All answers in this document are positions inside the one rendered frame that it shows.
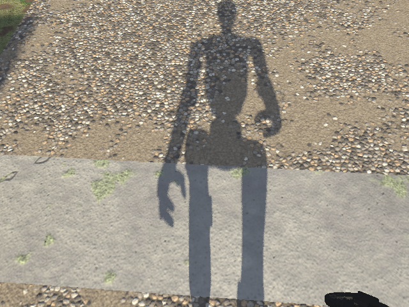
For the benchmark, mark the right robot hand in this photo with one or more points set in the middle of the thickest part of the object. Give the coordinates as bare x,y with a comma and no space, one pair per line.
348,299

